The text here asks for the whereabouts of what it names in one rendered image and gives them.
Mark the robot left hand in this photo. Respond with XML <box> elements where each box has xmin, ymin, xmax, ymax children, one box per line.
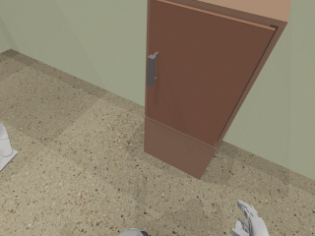
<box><xmin>0</xmin><ymin>122</ymin><xmax>18</xmax><ymax>172</ymax></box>

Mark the cupboard door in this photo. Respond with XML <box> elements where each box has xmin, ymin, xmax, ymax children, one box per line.
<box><xmin>146</xmin><ymin>0</ymin><xmax>276</xmax><ymax>147</ymax></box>

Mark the handle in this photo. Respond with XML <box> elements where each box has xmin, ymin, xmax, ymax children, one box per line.
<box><xmin>147</xmin><ymin>52</ymin><xmax>159</xmax><ymax>88</ymax></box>

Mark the left robot shin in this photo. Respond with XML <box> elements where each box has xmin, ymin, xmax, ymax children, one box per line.
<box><xmin>129</xmin><ymin>228</ymin><xmax>142</xmax><ymax>234</ymax></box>

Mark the robot right hand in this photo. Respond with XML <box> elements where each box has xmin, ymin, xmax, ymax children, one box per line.
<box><xmin>231</xmin><ymin>200</ymin><xmax>270</xmax><ymax>236</ymax></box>

